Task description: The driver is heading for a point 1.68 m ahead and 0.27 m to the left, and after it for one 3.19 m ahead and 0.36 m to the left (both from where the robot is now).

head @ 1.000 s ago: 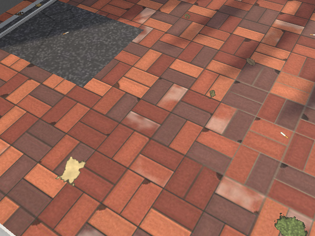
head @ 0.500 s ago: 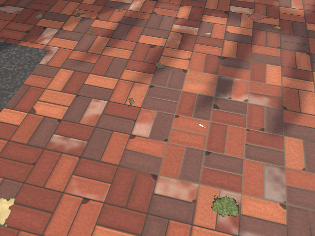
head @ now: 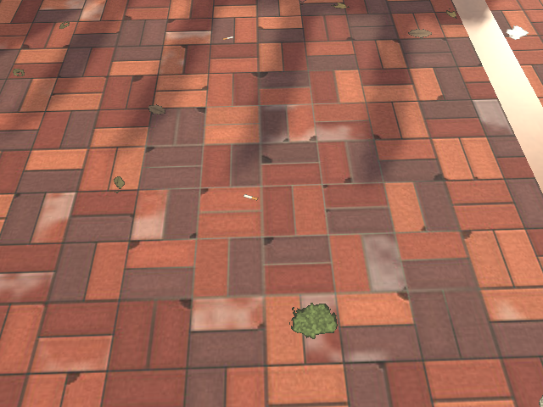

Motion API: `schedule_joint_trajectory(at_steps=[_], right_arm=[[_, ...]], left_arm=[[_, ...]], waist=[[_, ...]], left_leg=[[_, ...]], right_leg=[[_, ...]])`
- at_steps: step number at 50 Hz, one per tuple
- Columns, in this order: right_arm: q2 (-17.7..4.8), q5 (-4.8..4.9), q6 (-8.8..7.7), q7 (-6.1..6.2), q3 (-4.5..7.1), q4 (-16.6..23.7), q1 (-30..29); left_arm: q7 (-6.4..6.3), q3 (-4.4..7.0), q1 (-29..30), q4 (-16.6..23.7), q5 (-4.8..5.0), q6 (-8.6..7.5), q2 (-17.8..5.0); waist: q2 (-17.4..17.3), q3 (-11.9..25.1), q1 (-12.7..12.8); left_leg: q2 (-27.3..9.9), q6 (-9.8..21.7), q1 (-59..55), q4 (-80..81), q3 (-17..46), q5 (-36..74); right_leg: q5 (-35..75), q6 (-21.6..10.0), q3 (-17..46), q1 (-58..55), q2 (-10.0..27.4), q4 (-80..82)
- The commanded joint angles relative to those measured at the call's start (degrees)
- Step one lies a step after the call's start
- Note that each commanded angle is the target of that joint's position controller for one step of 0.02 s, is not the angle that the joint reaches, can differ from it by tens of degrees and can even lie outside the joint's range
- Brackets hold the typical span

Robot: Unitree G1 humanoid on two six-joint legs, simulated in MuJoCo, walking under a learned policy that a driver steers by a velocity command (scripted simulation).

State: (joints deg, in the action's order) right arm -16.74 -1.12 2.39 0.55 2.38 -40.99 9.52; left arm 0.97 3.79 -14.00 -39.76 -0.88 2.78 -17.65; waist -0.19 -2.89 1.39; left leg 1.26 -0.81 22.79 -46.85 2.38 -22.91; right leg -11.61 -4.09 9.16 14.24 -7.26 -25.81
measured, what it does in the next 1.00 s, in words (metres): walks ahead: left foot, then right foot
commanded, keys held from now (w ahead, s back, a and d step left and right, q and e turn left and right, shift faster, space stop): w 0.64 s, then w+q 0.36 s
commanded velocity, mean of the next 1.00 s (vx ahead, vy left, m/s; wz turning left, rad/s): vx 0.41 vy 0.00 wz -0.03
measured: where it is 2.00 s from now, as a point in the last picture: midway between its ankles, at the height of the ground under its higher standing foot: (312, 262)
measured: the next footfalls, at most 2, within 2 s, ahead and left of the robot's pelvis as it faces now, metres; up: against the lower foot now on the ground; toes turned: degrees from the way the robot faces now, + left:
left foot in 0.10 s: +0.03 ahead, +0.11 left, +0.00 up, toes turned -6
right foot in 0.62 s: +0.29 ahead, -0.15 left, -0.03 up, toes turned -8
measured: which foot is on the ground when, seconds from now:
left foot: up 0.00-0.08, down 0.10-0.60, up 0.62-1.00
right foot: down 0.00-0.10, up 0.12-0.60, down 0.62-1.00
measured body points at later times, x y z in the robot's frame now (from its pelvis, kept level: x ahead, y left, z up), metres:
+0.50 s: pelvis +0.12 -0.01 -0.01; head +0.15 +0.00 +0.44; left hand +0.34 +0.21 -0.11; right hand +0.04 -0.27 -0.13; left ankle -0.01 +0.11 -0.74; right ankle +0.23 -0.16 -0.73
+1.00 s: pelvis +0.39 -0.11 -0.04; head +0.43 -0.12 +0.41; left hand +0.35 +0.13 -0.18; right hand +0.54 -0.35 -0.17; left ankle +0.55 -0.02 -0.73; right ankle +0.25 -0.15 -0.77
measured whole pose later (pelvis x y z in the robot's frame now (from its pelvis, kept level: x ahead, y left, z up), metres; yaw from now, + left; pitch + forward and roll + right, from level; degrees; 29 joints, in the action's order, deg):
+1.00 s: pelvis +0.39 -0.11 -0.04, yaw +2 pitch +0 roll +0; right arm -14.0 -1.3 -1.3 -2.9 1.3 -50.8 6.1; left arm -1.1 0.1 -24.2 -57.5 -0.9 -5.0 -11.4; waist -1.7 -4.1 1.4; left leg -0.7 4.7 36.4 -43.4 -5.2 -1.8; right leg -19.3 -5.3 -9.6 -7.9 -5.8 -10.3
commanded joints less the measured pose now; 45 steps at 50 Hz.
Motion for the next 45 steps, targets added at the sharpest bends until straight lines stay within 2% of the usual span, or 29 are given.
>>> schedule_joint_trajectory(at_steps=[1, 2, 3, 4, 5, 6, 7, 8, 9, 10, 11, 15, 18, 20, 22, 24, 27, 28, 29, 30, 31, 32, 33, 34, 35, 37, 40, 45], right_arm=[[-5.2, -0.02, -1.44, -0.06, 0.97, 4.3, 0.2], [-4.7, 0.10, -1.81, 0.01, 0.82, 3.7, 2.2], [-3.7, 0.09, -2.29, 0.30, 0.63, 2.4, 5.9], [-4.0, -0.14, -2.93, 0.87, 0.72, 1.3, 8.9], [-7.6, -0.91, -3.72, 1.42, 1.14, 0.9, 11.6], [-14.0, -1.41, -4.13, 1.08, 2.69, 1.3, 10.6], [-12.7, -1.47, -4.42, 0.59, 2.94, 0.2, 9.1], [-8.7, -0.62, -4.92, 0.10, 1.98, 0.3, 6.3], [-7.1, -0.32, -5.42, -0.20, 1.63, 0.2, 4.9], [-6.5, -0.16, -5.90, -0.12, 1.48, -0.1, 5.1], [-6.0, -0.01, -6.47, -0.14, 1.34, -0.9, 6.7], [-6.7, 0.46, -7.82, -0.70, 1.96, -4.6, 12.8], [-6.1, 0.49, -7.81, -0.87, 1.93, -6.5, 15.3], [-5.7, 0.41, -7.63, -0.93, 1.91, -7.8, 16.4], [-6.2, 0.28, -7.47, -0.89, 2.01, -9.1, 17.8], [-7.3, 0.21, -7.31, -0.74, 2.27, -10.0, 18.4], [-8.3, 0.07, -6.76, -0.39, 2.40, -11.2, 17.8], [-8.6, 0.03, -6.49, -0.37, 2.43, -11.5, 17.3], [-8.7, 0.31, -6.16, -0.35, 2.39, -11.8, 16.9], [-7.3, 0.47, -6.16, -0.33, 1.89, -11.9, 17.3], [-1.1, -0.52, -6.18, -0.47, 0.47, -10.5, 18.5], [-1.3, 1.67, -6.20, -0.11, 0.76, -10.1, 22.8], [-5.7, 1.04, -6.03, 0.24, 1.51, -10.6, 18.1], [-5.0, 1.56, -6.32, -0.33, 1.44, -10.6, 14.8], [-4.3, 1.57, -6.27, -0.64, 1.38, -11.1, 13.6], [-2.9, 0.06, -4.83, -1.55, 1.38, -12.3, 14.0], [-1.0, -0.15, -3.57, -2.44, 1.15, -12.6, 12.5], [0.2, -0.04, -4.11, -3.58, -0.05, -8.4, -0.3]], left_arm=[[0.53, 2.83, 0.4, 3.5, -0.61, -0.26, -9.7], [0.67, 2.72, 1.8, 3.6, -0.61, -0.20, -9.2], [0.50, 2.50, 3.4, 3.6, -0.33, -0.17, -8.5], [-0.14, 1.94, 3.1, 3.4, -0.05, -0.48, -6.5], [-0.66, 0.61, 1.2, 3.6, 0.40, -1.09, -1.5], [-1.16, 0.79, 3.2, 4.7, -0.11, -1.77, -3.4], [-1.30, 1.53, 5.3, 5.0, -1.09, -2.19, -6.7], [-0.68, 1.76, 3.4, 3.0, -0.65, -2.62, -7.3], [0.06, 1.73, 1.7, 1.2, -0.65, -2.84, -7.1], [0.76, 1.73, 0.7, 0.0, -1.16, -2.93, -6.8], [1.28, 1.56, 1.2, -0.3, -1.48, -3.06, -6.2], [1.79, 1.24, 6.5, 0.0, -1.34, -3.32, -4.9], [1.94, 0.55, 11.3, 0.6, -1.58, -3.48, -3.7], [2.37, -0.30, 15.2, 1.3, -1.44, -3.67, -2.0], [2.74, -0.98, 18.1, 1.9, -1.07, -3.86, -0.9], [2.58, -1.11, 19.0, 1.9, -0.92, -4.02, -1.4], [1.55, -0.83, 16.3, 0.8, -1.15, -4.47, -2.6], [1.02, -0.41, 12.2, -0.7, -1.36, -4.81, -3.5], [0.37, 0.08, 4.1, -3.7, -1.73, -5.37, -4.0], [-0.29, 0.90, -4.6, -6.6, -2.60, -6.07, -6.4], [-0.57, 1.39, -11.4, -7.8, -3.34, -6.49, -10.4], [-0.88, 2.58, -13.2, -8.5, -2.05, -5.96, -14.7], [-0.67, 1.97, -8.8, -8.1, -0.43, -5.76, -10.5], [-0.44, 0.65, -3.4, -7.2, -0.54, -6.37, -6.3], [-0.38, 0.02, -1.5, -7.6, -1.24, -6.98, -3.9], [-0.90, -0.92, -3.0, -9.2, -0.71, -7.82, -1.9], [-1.04, -1.22, -5.8, -11.2, 0.07, -8.72, -1.6], [-1.53, -2.04, -8.1, -13.4, -0.09, -8.87, -0.3]], waist=[[7.4, 4.8, -0.2], [7.3, 4.0, -1.8], [6.2, 3.0, -4.4], [3.4, 1.9, -6.0], [-8.1, 2.8, -5.9], [-10.3, -1.3, -5.7], [-6.5, -4.9, -3.5], [-4.9, -5.6, -1.6], [-4.8, -5.2, -0.8], [-5.8, -3.7, -0.9], [-5.9, -2.6, -1.6], [-5.2, -2.3, -3.6], [-5.5, -2.9, -4.9], [-5.7, -4.1, -5.9], [-6.0, -4.8, -6.8], [-6.0, -5.1, -6.7], [-5.3, -4.3, -4.8], [-4.4, -2.0, -2.6], [-2.7, 2.7, 0.9], [-1.4, 7.8, 4.0], [9.5, 13.9, 4.3], [17.6, 16.7, 3.1], [7.2, 9.7, 2.9], [6.2, 4.2, 1.4], [5.4, 2.7, 0.1], [6.9, 1.7, -1.6], [6.6, 1.8, -2.8], [4.7, -2.9, -1.5]], left_leg=[[1.4, 1.3, -3.9, 6.1, -0.6, -2.9], [2.0, 2.0, -9.1, 11.2, -1.3, -2.4], [2.4, 2.9, -16.6, 19.0, -2.3, 1.6], [0.9, 4.0, -23.7, 26.0, -0.7, 2.6], [-11.9, 6.2, -28.9, 34.9, 14.6, -10.0], [-22.1, 11.2, -22.8, 41.7, 33.4, -19.8], [-23.2, 14.1, -16.6, 41.7, 33.6, -21.2], [-19.5, 13.3, -16.5, 41.8, 28.5, -17.6], [-16.1, 11.8, -17.7, 41.4, 22.5, -10.7], [-13.9, 11.0, -19.2, 41.1, 18.0, -4.9], [-12.9, 10.9, -20.5, 40.8, 15.1, 0.2], [-12.5, 11.7, -25.6, 40.6, 10.8, 8.7], [-12.6, 12.3, -26.8, 40.6, 8.8, 13.2], [-11.3, 11.9, -25.0, 40.0, 6.5, 15.1], [-11.4, 11.3, -23.5, 38.8, 5.2, 18.1], [-12.7, 10.8, -22.8, 37.8, 5.0, 22.4], [-14.4, 9.9, -24.8, 33.3, 4.6, 33.5], [-13.7, 9.3, -25.8, 27.3, 3.3, 41.4], [-11.8, 8.5, -24.4, 17.6, 1.4, 46.1], [-9.0, 7.6, -15.3, 5.6, 0.3, 35.4], [-4.1, 6.8, -4.1, -11.5, -2.7, -2.5], [3.1, 5.1, 9.8, -25.0, -1.8, -8.1], [-1.1, 5.9, 14.1, -24.8, 2.2, -2.1], [-3.2, 6.0, 12.0, -21.5, 2.3, 3.7], [-4.2, 5.5, 9.3, -19.3, 2.5, 6.8], [-4.9, 4.4, 6.7, -16.4, 1.9, 8.8], [-4.0, 3.8, 9.4, -17.4, 0.5, 11.0], [-3.4, 4.3, 14.3, -7.7, -4.2, 21.1]], right_leg=[[-9.3, -10.3, 20.0, -1.1, 14.5, 8.6], [-13.3, -9.3, 20.1, 2.4, 13.4, 8.5], [-16.3, -7.5, 19.1, 7.3, 11.3, 6.9], [-19.9, -4.8, 17.0, 13.1, 8.3, 3.3], [-24.4, -1.0, 8.5, 19.4, 2.5, -12.0], [-18.5, 0.3, 2.0, 26.9, -4.1, -21.8], [-13.4, 0.2, 4.1, 26.2, 1.8, -26.0], [-9.2, 0.8, 3.8, 24.8, 2.6, -27.0], [-5.9, 1.8, 2.5, 23.9, 2.8, -27.8], [-3.6, 2.5, 0.8, 23.2, 3.0, -29.1], [-2.0, 2.8, 0.1, 23.1, 3.3, -29.6], [3.3, 4.6, -1.3, 27.6, 5.3, -27.3], [5.4, 5.7, -5.5, 28.7, 8.1, -21.9], [8.1, 6.2, -8.0, 25.8, 9.3, -14.5], [9.2, 5.6, -9.5, 21.4, 9.5, -7.5], [8.8, 3.9, -10.6, 17.1, 9.3, -3.7], [5.8, 0.8, -10.8, 11.1, 8.4, -0.7], [4.2, -0.4, -11.1, 6.2, 7.3, 0.6], [6.1, -1.7, -12.1, -3.8, 6.2, 3.9], [4.9, -2.6, -8.1, -17.8, 10.4, 2.9], [1.0, -2.5, 5.4, -28.7, 24.2, 0.8], [6.1, -8.7, 25.7, -34.9, 32.2, 6.4], [4.3, -7.7, 18.5, -29.1, 28.8, 8.8], [10.3, -6.3, 10.1, -21.4, 25.2, 10.3], [17.3, -4.1, 5.0, -17.2, 22.7, 11.3], [27.8, -1.3, -2.2, -13.9, 19.5, 12.0], [36.0, 0.2, -6.7, -13.7, 19.0, 13.1], [39.7, 1.4, -14.3, -12.1, 16.6, 16.3]])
